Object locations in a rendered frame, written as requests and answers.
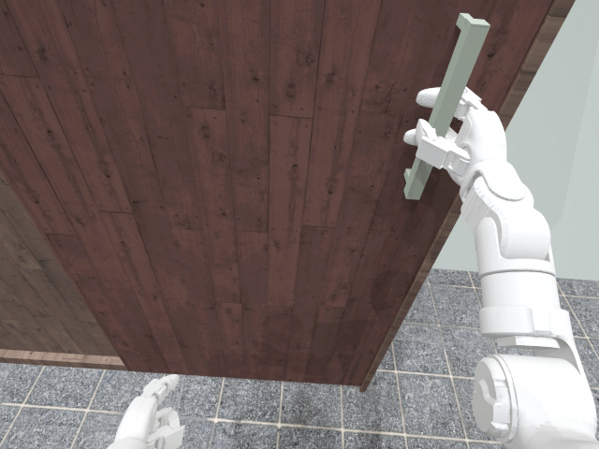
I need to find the left robot hand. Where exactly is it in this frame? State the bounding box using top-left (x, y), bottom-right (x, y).
top-left (114, 374), bottom-right (184, 449)

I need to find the handle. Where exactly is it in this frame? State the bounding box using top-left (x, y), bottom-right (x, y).
top-left (403, 13), bottom-right (490, 200)

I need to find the wardrobe door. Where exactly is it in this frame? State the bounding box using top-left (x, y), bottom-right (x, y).
top-left (0, 0), bottom-right (555, 386)
top-left (0, 171), bottom-right (118, 356)

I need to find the robot right forearm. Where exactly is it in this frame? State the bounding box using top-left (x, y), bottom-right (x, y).
top-left (460, 159), bottom-right (597, 434)

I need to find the right robot upper arm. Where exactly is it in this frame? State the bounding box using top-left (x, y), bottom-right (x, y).
top-left (473, 354), bottom-right (599, 449)

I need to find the right robot hand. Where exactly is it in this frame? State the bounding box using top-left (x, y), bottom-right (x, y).
top-left (403, 87), bottom-right (507, 186)

